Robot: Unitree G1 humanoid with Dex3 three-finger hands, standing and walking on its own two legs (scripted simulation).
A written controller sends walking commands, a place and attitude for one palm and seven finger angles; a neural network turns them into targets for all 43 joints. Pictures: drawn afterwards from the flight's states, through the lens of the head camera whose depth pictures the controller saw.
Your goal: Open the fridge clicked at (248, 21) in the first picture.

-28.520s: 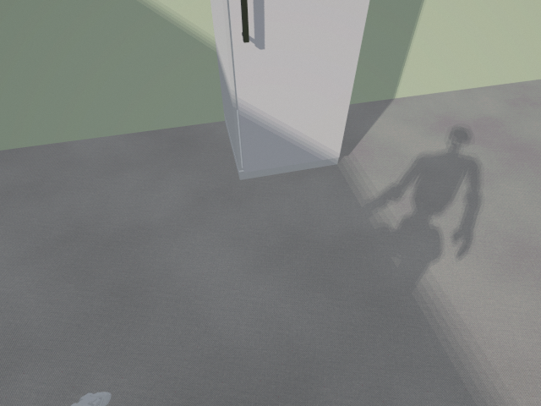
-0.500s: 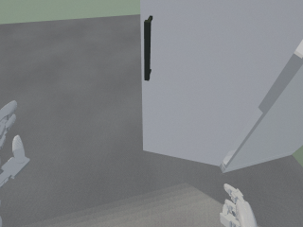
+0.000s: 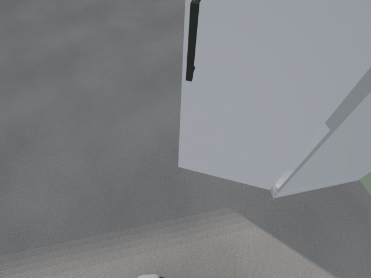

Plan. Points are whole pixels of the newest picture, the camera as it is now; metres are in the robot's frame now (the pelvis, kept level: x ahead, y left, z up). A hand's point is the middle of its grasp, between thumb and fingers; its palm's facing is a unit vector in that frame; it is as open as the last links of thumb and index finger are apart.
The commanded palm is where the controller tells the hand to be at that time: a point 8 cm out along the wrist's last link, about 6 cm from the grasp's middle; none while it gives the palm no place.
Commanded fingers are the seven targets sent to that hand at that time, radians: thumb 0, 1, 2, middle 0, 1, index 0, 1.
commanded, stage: let the arm hang, fingers relaxed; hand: left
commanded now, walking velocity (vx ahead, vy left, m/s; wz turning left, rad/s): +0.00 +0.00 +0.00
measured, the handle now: (193, 42) +0.71 +0.03 +0.12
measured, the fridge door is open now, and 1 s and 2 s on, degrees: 63 63 63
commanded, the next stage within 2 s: look to check the result in 0.58 s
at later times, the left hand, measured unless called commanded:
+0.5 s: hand out of the picture +0.06 +0.19 -0.17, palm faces -0.01 -0.98 -0.22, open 7.4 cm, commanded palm none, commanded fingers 0.00 0.90 0.90 -0.20 -0.30 -0.20 -0.30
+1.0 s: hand out of the picture +0.08 +0.23 -0.16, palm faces -0.04 -0.95 -0.30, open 7.4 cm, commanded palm none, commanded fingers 0.00 0.90 0.90 -0.20 -0.30 -0.20 -0.30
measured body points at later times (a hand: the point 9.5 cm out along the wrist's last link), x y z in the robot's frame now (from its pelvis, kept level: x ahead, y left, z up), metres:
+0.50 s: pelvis +0.01 +0.00 +0.00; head +0.03 +0.00 +0.45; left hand +0.06 +0.24 -0.15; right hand +0.04 -0.24 -0.15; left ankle +0.06 +0.10 -0.74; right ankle -0.01 -0.11 -0.74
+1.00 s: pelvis +0.03 +0.00 +0.01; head +0.06 +0.00 +0.46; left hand +0.09 +0.28 -0.14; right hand +0.08 -0.27 -0.14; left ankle +0.06 +0.10 -0.74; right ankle -0.01 -0.11 -0.74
